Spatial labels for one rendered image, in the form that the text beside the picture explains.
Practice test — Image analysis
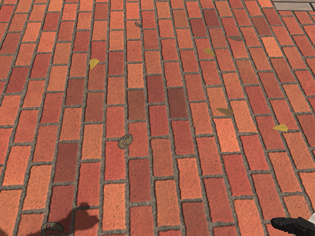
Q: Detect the right robot hand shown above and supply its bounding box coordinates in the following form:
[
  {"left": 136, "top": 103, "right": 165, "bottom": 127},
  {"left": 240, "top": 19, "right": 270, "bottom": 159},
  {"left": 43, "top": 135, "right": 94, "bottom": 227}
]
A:
[{"left": 271, "top": 216, "right": 315, "bottom": 236}]

